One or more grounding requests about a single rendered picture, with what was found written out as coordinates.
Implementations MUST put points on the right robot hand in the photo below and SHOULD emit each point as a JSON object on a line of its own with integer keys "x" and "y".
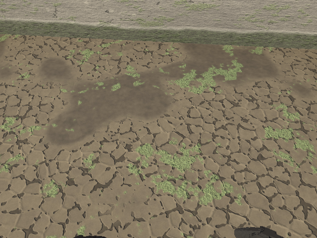
{"x": 255, "y": 232}

